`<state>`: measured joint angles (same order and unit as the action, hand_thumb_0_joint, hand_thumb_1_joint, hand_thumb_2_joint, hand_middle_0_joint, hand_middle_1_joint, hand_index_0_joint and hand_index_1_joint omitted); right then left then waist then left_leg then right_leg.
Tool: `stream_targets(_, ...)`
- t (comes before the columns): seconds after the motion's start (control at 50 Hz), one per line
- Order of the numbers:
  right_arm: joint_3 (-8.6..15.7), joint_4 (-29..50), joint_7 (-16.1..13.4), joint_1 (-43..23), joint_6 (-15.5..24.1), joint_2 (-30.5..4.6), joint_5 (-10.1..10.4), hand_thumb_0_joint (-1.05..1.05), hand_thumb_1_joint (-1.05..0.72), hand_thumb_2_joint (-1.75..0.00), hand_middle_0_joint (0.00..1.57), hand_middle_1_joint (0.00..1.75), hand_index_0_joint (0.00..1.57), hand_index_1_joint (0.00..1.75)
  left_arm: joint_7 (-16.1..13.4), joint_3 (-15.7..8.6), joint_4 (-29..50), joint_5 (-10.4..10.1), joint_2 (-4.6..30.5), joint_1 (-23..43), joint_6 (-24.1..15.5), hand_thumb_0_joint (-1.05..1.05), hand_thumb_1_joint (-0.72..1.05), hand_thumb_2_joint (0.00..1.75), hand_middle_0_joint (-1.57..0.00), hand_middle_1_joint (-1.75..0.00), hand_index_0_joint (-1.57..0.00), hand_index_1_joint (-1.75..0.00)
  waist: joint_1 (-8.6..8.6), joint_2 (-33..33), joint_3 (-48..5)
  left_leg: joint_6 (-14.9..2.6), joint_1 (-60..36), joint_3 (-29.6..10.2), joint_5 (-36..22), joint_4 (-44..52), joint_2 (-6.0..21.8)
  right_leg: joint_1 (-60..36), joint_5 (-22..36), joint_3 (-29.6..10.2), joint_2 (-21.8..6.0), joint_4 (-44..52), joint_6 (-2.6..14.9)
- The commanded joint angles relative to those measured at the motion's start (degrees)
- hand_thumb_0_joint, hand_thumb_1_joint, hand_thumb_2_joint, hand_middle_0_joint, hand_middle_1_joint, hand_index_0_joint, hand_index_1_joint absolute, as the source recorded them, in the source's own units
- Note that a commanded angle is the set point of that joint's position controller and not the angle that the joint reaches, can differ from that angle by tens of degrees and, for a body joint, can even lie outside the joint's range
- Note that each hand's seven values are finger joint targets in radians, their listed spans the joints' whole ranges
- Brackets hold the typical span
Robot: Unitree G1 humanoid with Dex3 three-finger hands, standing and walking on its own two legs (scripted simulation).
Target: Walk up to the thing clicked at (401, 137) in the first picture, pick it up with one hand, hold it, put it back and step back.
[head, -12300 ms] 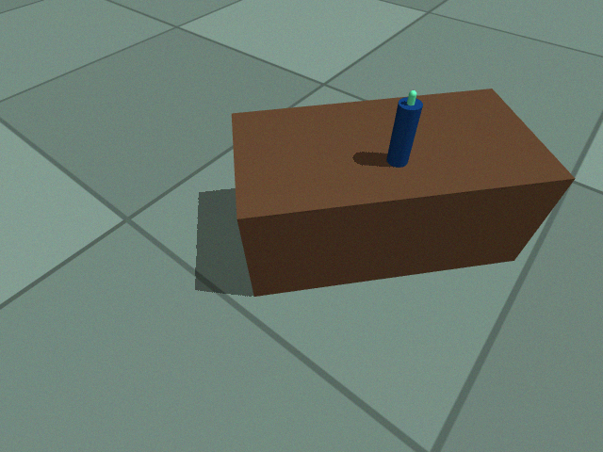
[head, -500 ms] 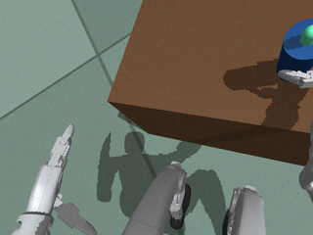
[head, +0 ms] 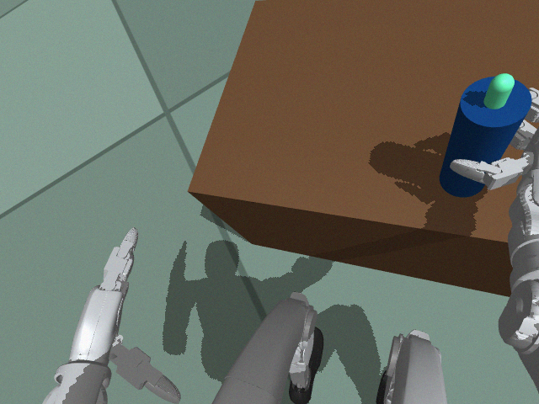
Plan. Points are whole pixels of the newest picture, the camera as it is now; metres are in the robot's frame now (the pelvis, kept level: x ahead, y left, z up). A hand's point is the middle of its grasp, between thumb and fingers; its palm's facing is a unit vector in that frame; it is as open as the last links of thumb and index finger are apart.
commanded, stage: settle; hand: right
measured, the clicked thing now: (478, 140) +0.52 -0.14 -0.03
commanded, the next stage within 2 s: lift in 0.32 s
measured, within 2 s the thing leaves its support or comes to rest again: leaves its support in 0.08 s
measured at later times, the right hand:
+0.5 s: hand (527, 121) +0.53 -0.18 +0.00, palm faces +0.11 +0.99 -0.04, open 10.5 cm
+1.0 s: hand (538, 138) +0.47 -0.17 +0.05, palm faces +0.10 +0.99 -0.04, open 10.4 cm
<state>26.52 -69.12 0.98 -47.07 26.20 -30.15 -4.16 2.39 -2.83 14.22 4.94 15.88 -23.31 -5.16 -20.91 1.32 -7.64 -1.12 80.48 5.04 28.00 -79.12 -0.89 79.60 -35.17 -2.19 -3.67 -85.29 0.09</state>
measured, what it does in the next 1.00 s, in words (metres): rises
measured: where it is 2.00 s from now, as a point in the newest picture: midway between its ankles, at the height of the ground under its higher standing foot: (343, 401)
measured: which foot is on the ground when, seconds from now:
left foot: down 0.00-1.00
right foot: down 0.00-1.00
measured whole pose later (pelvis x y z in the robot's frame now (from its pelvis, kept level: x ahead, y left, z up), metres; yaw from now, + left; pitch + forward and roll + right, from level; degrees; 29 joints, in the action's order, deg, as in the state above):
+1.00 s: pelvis +0.02 +0.00 +0.06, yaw -1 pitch +21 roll +3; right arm 20.0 -56.0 1.4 -32.3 26.0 -19.5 1.6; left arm 1.3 -2.2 2.1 3.5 13.7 -22.7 -4.4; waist -13.4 0.7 -7.3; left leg -0.5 60.6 3.5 25.1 -64.4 -0.5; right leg 59.2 -31.3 -0.5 -2.7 -69.2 0.3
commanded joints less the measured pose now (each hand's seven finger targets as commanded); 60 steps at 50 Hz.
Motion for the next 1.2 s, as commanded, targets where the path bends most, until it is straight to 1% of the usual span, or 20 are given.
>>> stream_targets(0.0, 1.7, 19.0, -0.6, -33.7, 9.5, -15.2, 3.6, 0.0, 0.04, -1.27, 1.22, 1.41, 1.28, 1.41, -1.7, -6.4, 7.2, -0.4, 9.3, -2.4, -2.8, 0.0, -0.55, 0.05, -0.05, -0.05, -0.04, -0.05, 1.45, -21.4, -40.0, -0.42, -24.4, -3.4, -17.4, 9.4, -1.6, -28.2, 23.4, -2.0, 2.1, 11.1, 0.44)
stream_targets(0.02, 2.0, 20.2, -0.7, -35.0, 9.9, -15.8, 4.0, 0.0, 0.03, -1.29, 1.22, 1.43, 1.28, 1.43, -1.8, -7.2, 7.2, -0.5, 10.0, -1.5, -2.8, 0.0, -0.55, 0.05, -0.05, -0.05, -0.04, -0.05, 0.77, -21.9, -41.0, -0.34, -24.8, -3.7, -17.6, 9.9, -1.5, -29.4, 23.5, -2.1, 1.9, 11.1, 0.38)
stream_targets(0.08, 0.1, 19.6, -0.7, -33.6, 10.5, -13.6, 4.1, 0.0, 0.04, -1.31, 1.2, 1.44, 1.27, 1.44, -1.5, -4.4, 4.9, 0.1, 8.2, -1.0, -2.6, 0.0, -0.54, 0.04, -0.05, -0.05, -0.05, -0.05, 1.43, -22.6, -38.7, -0.48, -23.9, -3.6, -17.0, 10.2, -1.6, -30.1, 23.8, -2.0, 1.8, 11.9, 0.26)
stream_targets(0.16, 0.4, 22.6, -0.9, -36.0, 11.3, -15.6, 4.1, 0.0, 0.03, -1.35, 1.2, 1.46, 1.27, 1.47, -1.7, -6.1, 7.2, 0.1, 10.3, 1.3, -2.7, 0.0, -0.54, 0.04, -0.05, -0.05, -0.05, -0.05, 1.34, -23.5, -43.5, -0.41, -25.9, -3.3, -18.8, 10.8, -1.8, -35.0, 27.0, -2.4, 1.7, 12.7, 0.08)
stream_targets(0.2, -1.0, 18.3, -0.9, -33.5, 10.9, -12.4, 4.4, 0.0, 0.01, -1.36, 1.19, 1.46, 1.26, 1.46, -1.4, -5.0, 3.0, 0.3, 9.0, -0.8, -1.9, 0.0, -0.54, 0.04, -0.05, -0.05, -0.05, -0.05, 1.67, -23.8, -39.2, -0.61, -23.1, -2.6, -17.8, 10.9, -2.1, -34.9, 28.5, -2.6, 1.6, 13.4, -0.12)
stream_targets(0.22, -1.2, 17.3, -0.8, -33.0, 10.9, -11.8, 4.7, 0.0, 0.01, -1.37, 1.2, 1.47, 1.27, 1.47, -1.4, -6.6, 2.7, 0.0, 9.7, -0.4, -2.1, 0.0, -0.54, 0.04, -0.05, -0.05, -0.05, -0.05, 0.43, -23.6, -38.4, -0.64, -22.5, -2.5, -17.4, 11.3, -2.2, -35.2, 28.7, -2.9, 1.4, 13.6, -0.15)
stream_targets(0.48, -0.4, 14.1, 0.9, -35.0, 11.2, -12.7, 4.4, 0.0, 0.04, -1.32, 1.23, 1.44, 1.29, 1.44, -1.5, -6.8, 2.4, -0.3, 10.0, 0.9, -1.8, 0.0, -0.52, 0.03, -0.04, -0.05, -0.06, -0.04, -0.1, -21.0, -37.7, -0.6, -24.2, -1.8, -18.3, 12.5, -2.1, -35.4, 29.0, -3.3, 1.4, 15.6, -0.18)
stream_targets(0.52, 1.3, 14.6, 1.1, -33.4, 10.9, -15.0, 4.0, 0.0, 0.04, -1.31, 1.23, 1.44, 1.29, 1.44, -1.6, -7.3, 3.4, -0.4, 10.7, 0.3, -1.6, 0.0, -0.52, 0.03, -0.04, -0.05, -0.06, -0.04, 0.69, -20.9, -40.0, -0.42, -26.2, -2.0, -19.7, 13.0, -2.0, -36.5, 29.0, -2.8, 1.6, 15.7, -0.13)
stream_targets(0.6, -0.4, 18.4, 1.9, -30.9, 10.2, -11.2, 5.2, 0.0, 0.05, -1.3, 1.22, 1.43, 1.28, 1.43, -1.4, -5.8, 3.2, -0.7, 8.6, 0.1, -1.8, 0.0, -0.52, 0.03, -0.04, -0.05, -0.06, -0.03, 2.64, -23.0, -41.4, -0.6, -27.9, -1.9, -21.1, 13.4, -2.0, -39.4, 33.0, -2.5, 1.7, 16.5, -0.53)
stream_targets(0.62, 0.6, 22.0, 1.7, -32.0, 10.3, -13.0, 5.4, 0.0, 0.04, -1.3, 1.22, 1.43, 1.28, 1.43, -1.6, -6.9, 4.6, -0.9, 9.7, 0.6, -2.0, 0.0, -0.51, 0.02, -0.04, -0.05, -0.06, -0.03, 3.25, -23.1, -44.7, -0.5, -30.0, -2.1, -22.1, 13.7, -1.9, -40.8, 33.7, -2.3, 1.8, 16.5, -0.48)
stream_targets(0.66, 0.4, 20.9, 1.6, -28.6, 9.5, -11.7, 5.6, 0.0, 0.03, -1.31, 1.23, 1.44, 1.29, 1.44, -1.6, -7.1, 1.1, -0.9, 9.6, -1.3, -1.6, 0.0, -0.52, 0.03, -0.04, -0.05, -0.05, -0.03, 3.63, -22.3, -41.8, -0.47, -30.5, -2.0, -23.8, 14.1, -2.0, -40.4, 35.4, -2.1, 2.0, 17.1, -0.65)
stream_targets(0.78, -1.8, 26.0, 0.6, -26.1, 9.0, -7.7, 7.2, 0.0, 0.0, -1.32, 1.25, 1.45, 1.31, 1.45, -1.9, -5.5, -1.1, -1.2, 7.9, 0.6, -1.9, 0.0, -0.53, 0.03, -0.04, -0.05, -0.05, -0.03, 6.27, -18.7, -36.8, -0.31, -35.1, -3.1, -20.6, 17.6, -1.6, -37.8, 26.8, -0.8, 2.5, 21.0, -0.17)
stream_targets(0.88, -2.5, 32.8, 0.3, -19.8, 8.6, -6.6, 8.3, 0.0, 0.03, -1.32, 1.25, 1.46, 1.31, 1.46, -2.3, -5.3, 0.1, -1.7, 7.8, -1.0, -2.0, 0.0, -0.54, 0.04, -0.04, -0.05, -0.05, -0.04, 7.72, -15.3, -37.7, 0.16, -41.0, -3.5, -22.9, 20.2, -1.4, -41.4, 27.7, -0.1, 3.0, 23.5, 0.02)
stream_targets(0.9, -3.9, 32.8, 0.4, -17.3, 8.2, -3.9, 8.6, 0.0, 0.02, -1.32, 1.25, 1.46, 1.31, 1.46, -2.2, -4.6, -2.4, -1.7, 6.5, -2.4, -1.8, 0.0, -0.54, 0.04, -0.04, -0.05, -0.05, -0.04, 7.99, -15.0, -35.4, 0.17, -40.8, -3.7, -23.0, 20.6, -1.3, -40.5, 27.0, 0.2, 3.2, 24.0, 0.1)
stream_targets(1.0, -6.9, 39.5, 0.2, -14.7, 6.9, 0.9, 10.2, 0.0, 0.02, -1.32, 1.24, 1.46, 1.31, 1.46, -2.7, -5.3, -4.8, -2.3, 6.6, -1.1, -2.5, 0.0, -0.55, 0.05, -0.05, -0.05, -0.05, -0.04, 9.1, -12.9, -32.1, 0.28, -41.0, -3.6, -23.3, 22.8, -1.1, -44.2, 27.6, 0.4, 3.2, 26.8, 0.11)
stream_targets(1.02, -5.7, 42.9, -0.3, -16.7, 6.9, -0.9, 10.4, 0.0, 0.01, -1.32, 1.24, 1.45, 1.31, 1.45, -3.1, -6.5, -8.3, -2.3, 7.2, -2.6, -2.2, 0.0, -0.55, 0.05, -0.05, -0.05, -0.05, -0.04, 9.62, -13.4, -30.2, 0.17, -41.0, -4.0, -22.1, 23.3, -0.8, -43.6, 25.7, 0.7, 3.3, 27.4, 0.09)
stream_targets(1.06, -9.3, 36.6, 0.2, -8.6, 5.5, 6.4, 10.7, 0.0, 0.02, -1.32, 1.25, 1.46, 1.31, 1.46, -3.1, -5.6, -8.0, -2.6, 6.3, 0.4, -2.9, 0.0, -0.55, 0.05, -0.05, -0.05, -0.05, -0.05, 9.48, -8.5, -26.3, 0.32, -40.9, -3.6, -20.4, 24.6, -0.9, -42.3, 23.6, 0.2, 3.2, 29.0, 0.43)
stream_targets(1.1, -7.8, 41.1, 0.5, -9.7, 5.7, 3.9, 11.0, 0.0, 0.03, -1.33, 1.25, 1.47, 1.32, 1.47, -3.5, -7.0, -8.2, -2.8, 7.8, 1.2, -3.2, 0.0, -0.55, 0.05, -0.05, -0.05, -0.05, -0.05, 10.41, -8.6, -28.6, 0.35, -42.3, -3.5, -21.2, 25.0, -0.7, -44.4, 24.6, 0.2, 3.1, 30.0, 0.29)
stream_targets(1.12, -8.2, 40.2, 0.8, -8.1, 5.5, 3.8, 10.7, 0.0, 0.02, -1.32, 1.25, 1.46, 1.32, 1.46, -3.4, -5.0, -9.9, -2.8, 6.2, 1.4, -3.0, 0.0, -0.55, 0.05, -0.05, -0.05, -0.05, -0.05, 11.97, -9.4, -28.1, 0.3, -42.1, -3.3, -21.0, 25.1, -0.8, -45.2, 25.4, 0.4, 3.0, 30.5, 0.09)
stream_targets(1.18, -9.9, 41.8, 1.9, -3.6, 4.9, 6.2, 10.9, 0.0, 0.03, -1.31, 1.24, 1.46, 1.31, 1.46, -3.5, -4.3, -12.3, -3.0, 4.9, -1.2, -2.8, 0.0, -0.55, 0.04, -0.05, -0.05, -0.05, -0.04, 12.14, -7.9, -26.3, 0.44, -44.3, -3.4, -22.3, 26.2, -0.4, -46.1, 26.2, 0.8, 3.4, 31.5, 0.21)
